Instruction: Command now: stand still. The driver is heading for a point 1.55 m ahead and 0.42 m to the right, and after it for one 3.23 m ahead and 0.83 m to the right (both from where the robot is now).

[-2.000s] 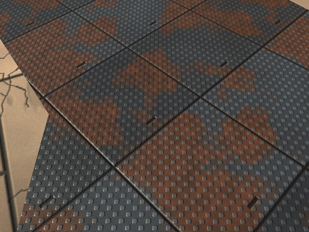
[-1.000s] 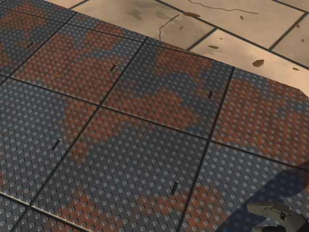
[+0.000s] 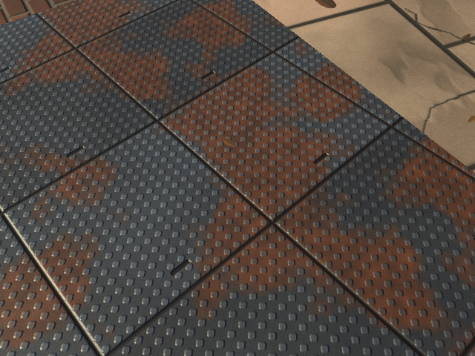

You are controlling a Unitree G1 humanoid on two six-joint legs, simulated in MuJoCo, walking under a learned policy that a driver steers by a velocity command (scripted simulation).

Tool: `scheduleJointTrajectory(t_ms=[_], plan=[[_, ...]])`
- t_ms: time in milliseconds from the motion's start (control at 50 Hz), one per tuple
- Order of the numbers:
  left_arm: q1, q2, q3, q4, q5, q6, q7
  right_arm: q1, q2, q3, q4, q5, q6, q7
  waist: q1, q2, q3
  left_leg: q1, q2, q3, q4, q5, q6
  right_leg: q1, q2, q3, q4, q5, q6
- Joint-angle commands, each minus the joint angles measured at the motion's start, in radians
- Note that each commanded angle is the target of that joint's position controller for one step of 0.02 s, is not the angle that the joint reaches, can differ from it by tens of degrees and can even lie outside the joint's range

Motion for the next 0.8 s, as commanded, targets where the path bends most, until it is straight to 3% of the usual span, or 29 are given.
scheduleJointTrajectory(t_ms=[20,40,60,80,100,120,160,200,240,300,360,420,440,460,480,500,520,540,560,580,600,680,740,760,800], plan=[[-0.037,0.120,0.017,-0.039,-0.029,-0.020,-0.018,0.106,-0.029,-0.010,-0.008,-0.011,-0.014,0.002,-0.076,-0.180,-0.147,0.253,-0.053,0.058,-0.410,0.210,0.054,0.061,-0.158,0.192,-0.035,0.326,-0.193],[0.018,0.126,0.018,-0.024,-0.035,-0.027,-0.024,0.111,-0.082,-0.022,-0.009,-0.012,-0.014,-0.003,-0.066,-0.165,-0.151,0.382,-0.023,0.025,-0.444,0.293,0.081,-0.024,-0.128,0.198,-0.022,0.225,-0.127],[0.033,0.091,0.006,-0.036,-0.007,-0.037,-0.035,0.156,-0.165,-0.041,-0.018,-0.021,-0.006,-0.016,-0.063,-0.009,-0.204,0.525,0.163,-0.138,-0.401,0.496,0.136,-0.142,-0.056,0.148,0.119,-0.052,-0.045],[0.037,0.069,0.005,-0.065,-0.014,-0.049,-0.037,0.099,-0.252,-0.068,-0.011,-0.035,0.009,-0.022,-0.039,0.251,-0.171,0.424,0.349,-0.229,-0.394,0.554,0.281,-0.280,0.040,0.021,0.230,-0.342,0.019],[-0.028,0.162,0.032,-0.067,-0.022,-0.044,-0.024,0.088,-0.205,-0.064,-0.032,-0.051,-0.003,-0.022,-0.112,0.210,-0.154,0.318,0.366,-0.247,-0.445,0.485,0.354,-0.267,0.016,0.049,0.450,-0.421,0.051],[-0.022,0.193,0.055,-0.057,-0.040,-0.028,-0.013,0.050,-0.162,-0.050,-0.032,-0.058,-0.016,-0.023,-0.094,0.187,-0.106,0.278,0.341,-0.206,-0.465,0.486,0.347,-0.307,0.024,0.066,0.621,-0.416,0.059],[0.073,0.162,0.065,-0.015,-0.030,0.020,0.016,-0.068,-0.096,-0.032,-0.044,-0.030,-0.040,-0.028,-0.037,0.189,-0.066,0.238,0.281,-0.082,-0.469,0.474,0.284,-0.337,0.008,0.090,0.757,-0.326,0.083],[0.083,0.136,0.065,-0.028,-0.025,0.042,0.025,-0.093,-0.064,-0.023,-0.038,-0.028,-0.048,-0.036,-0.024,0.158,-0.052,0.224,0.259,-0.006,-0.472,0.471,0.267,-0.344,-0.001,0.071,0.781,-0.239,0.103],[0.035,0.103,0.055,-0.070,-0.025,0.044,0.015,-0.070,-0.062,-0.027,-0.022,-0.026,-0.045,-0.044,-0.047,0.137,-0.058,0.282,0.267,0.029,-0.467,0.444,0.269,-0.366,-0.025,0.050,0.675,-0.177,0.114],[-0.011,0.064,0.037,-0.128,-0.020,0.040,-0.019,-0.049,-0.106,-0.047,-0.003,-0.022,-0.039,-0.046,-0.075,0.138,-0.095,0.329,0.302,0.066,-0.440,0.492,0.278,-0.291,-0.050,0.020,0.488,-0.181,0.098],[0.008,0.092,0.047,-0.158,-0.022,0.047,-0.043,-0.054,-0.150,-0.068,0.008,-0.005,-0.043,-0.029,-0.067,0.144,-0.111,0.319,0.338,0.093,-0.411,0.559,0.271,-0.190,-0.037,-0.031,0.372,-0.199,0.056],[0.051,0.104,0.064,-0.166,-0.025,0.066,-0.050,-0.078,-0.157,-0.078,0.020,0.022,-0.052,-0.009,-0.029,0.128,-0.110,0.298,0.343,0.146,-0.317,0.532,0.207,-0.073,-0.009,-0.072,0.198,-0.124,-0.001],[0.092,0.118,0.076,-0.155,-0.024,0.067,-0.042,-0.056,-0.139,-0.077,0.038,0.028,-0.053,-0.003,-0.009,0.090,-0.119,0.249,0.309,0.192,-0.226,0.477,0.158,0.029,0.021,-0.070,0.101,-0.031,-0.033],[0.166,0.197,0.108,-0.141,-0.021,0.061,-0.023,-0.007,-0.104,-0.071,0.055,0.015,-0.055,0.005,0.010,-0.077,-0.140,0.106,0.216,0.262,-0.007,0.325,0.080,0.210,-0.011,0.058,0.002,0.278,-0.094],[0.192,0.351,0.140,-0.163,-0.014,0.050,-0.006,-0.069,-0.032,-0.044,-0.020,-0.038,-0.059,0.006,-0.007,-0.420,-0.132,-0.286,0.040,0.269,0.342,-0.278,-0.028,0.407,-0.264,0.487,-0.007,0.722,-0.276],[0.202,0.316,0.123,-0.183,0.024,0.015,-0.023,-0.160,-0.064,-0.048,-0.045,-0.035,-0.064,-0.002,0.057,-0.291,-0.271,-0.349,-0.020,0.024,0.508,-0.345,-0.021,0.386,-0.346,0.633,-0.067,0.585,-0.408],[0.162,0.287,0.110,-0.180,0.022,-0.010,-0.029,-0.193,-0.096,-0.056,-0.046,-0.010,-0.065,-0.008,0.043,-0.177,-0.229,-0.368,-0.004,-0.025,0.536,-0.268,0.007,0.355,-0.309,0.553,-0.093,0.451,-0.370],[0.109,0.261,0.104,-0.179,-0.002,-0.019,-0.019,-0.186,-0.092,-0.058,-0.036,-0.005,-0.068,-0.016,0.007,-0.118,-0.176,-0.374,0.009,-0.046,0.493,-0.168,0.029,0.309,-0.254,0.492,-0.096,0.340,-0.309],[0.046,0.222,0.089,-0.190,-0.025,-0.012,-0.008,-0.161,-0.106,-0.062,-0.020,-0.014,-0.066,-0.026,-0.026,-0.080,-0.144,-0.369,0.024,-0.055,0.437,-0.086,0.034,0.265,-0.217,0.446,-0.094,0.283,-0.260],[-0.015,0.199,0.077,-0.207,-0.027,-0.004,0.003,-0.124,-0.119,-0.068,-0.004,-0.019,-0.063,-0.029,-0.058,-0.097,-0.143,-0.314,0.022,-0.045,0.412,-0.025,0.031,0.206,-0.193,0.396,-0.094,0.293,-0.236],[-0.037,0.187,0.069,-0.220,-0.016,0.001,0.011,-0.095,-0.115,-0.068,0.015,-0.020,-0.060,-0.024,-0.066,-0.110,-0.158,-0.264,0.006,-0.028,0.413,0.019,0.023,0.174,-0.174,0.366,-0.094,0.326,-0.229],[-0.026,0.158,0.047,-0.203,0.003,-0.003,0.019,-0.039,-0.072,-0.047,0.059,-0.007,-0.046,-0.017,-0.056,-0.103,-0.187,-0.180,0.005,-0.002,0.274,0.091,-0.008,0.171,-0.152,0.289,-0.088,0.344,-0.219],[-0.059,0.075,0.009,-0.174,0.027,-0.011,0.011,-0.017,-0.038,-0.025,0.081,-0.005,-0.039,-0.007,-0.050,-0.132,-0.171,-0.027,0.055,0.004,0.093,0.132,-0.012,0.097,-0.130,0.222,-0.112,0.201,-0.201],[-0.057,0.073,0.005,-0.160,0.037,-0.014,0.004,-0.022,-0.040,-0.022,0.080,-0.002,-0.038,-0.003,-0.037,-0.148,-0.147,0.019,0.059,0.014,0.045,0.131,-0.008,0.066,-0.133,0.215,-0.127,0.140,-0.204],[-0.056,0.122,0.017,-0.140,0.043,-0.016,-0.006,-0.047,-0.091,-0.032,0.061,0.008,-0.037,0.000,-0.014,-0.160,-0.078,0.025,0.046,0.037,0.010,0.081,0.006,0.038,-0.155,0.237,-0.145,0.037,-0.220]])
Velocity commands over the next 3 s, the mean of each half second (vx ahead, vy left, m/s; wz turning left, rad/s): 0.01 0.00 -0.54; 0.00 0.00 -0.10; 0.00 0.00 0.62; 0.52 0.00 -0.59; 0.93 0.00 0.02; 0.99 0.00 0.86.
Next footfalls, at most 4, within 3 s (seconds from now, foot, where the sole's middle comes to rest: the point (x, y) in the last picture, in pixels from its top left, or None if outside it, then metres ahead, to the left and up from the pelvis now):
0.04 left None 0.04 0.14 -0.78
0.46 right None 0.01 -0.12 -0.78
1.04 left None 0.08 0.08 -0.78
1.52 right None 0.12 -0.14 -0.78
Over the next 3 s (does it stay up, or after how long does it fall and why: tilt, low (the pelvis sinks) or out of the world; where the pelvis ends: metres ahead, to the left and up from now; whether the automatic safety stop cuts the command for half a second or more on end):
stays up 0.99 -0.53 -0.03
